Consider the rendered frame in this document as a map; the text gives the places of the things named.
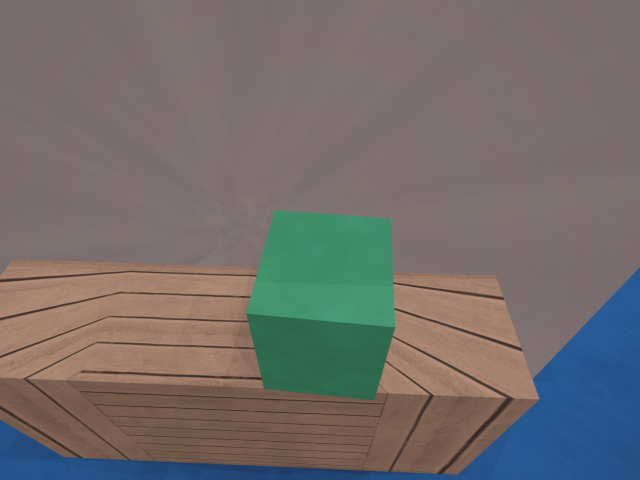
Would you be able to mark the carton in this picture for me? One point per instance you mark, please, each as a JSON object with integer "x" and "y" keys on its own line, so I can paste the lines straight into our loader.
{"x": 321, "y": 313}

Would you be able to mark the pedestal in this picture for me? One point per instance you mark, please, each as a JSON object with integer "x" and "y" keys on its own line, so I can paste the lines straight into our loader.
{"x": 156, "y": 362}

